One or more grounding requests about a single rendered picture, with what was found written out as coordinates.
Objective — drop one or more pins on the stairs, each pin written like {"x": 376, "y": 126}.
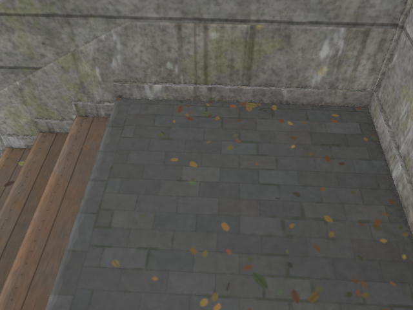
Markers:
{"x": 41, "y": 190}

